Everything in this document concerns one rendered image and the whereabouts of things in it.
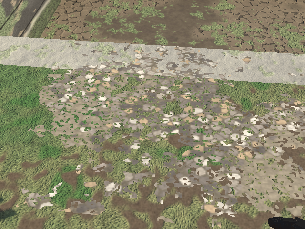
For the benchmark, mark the right robot hand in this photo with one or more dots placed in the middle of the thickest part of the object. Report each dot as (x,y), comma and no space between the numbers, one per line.
(286,223)

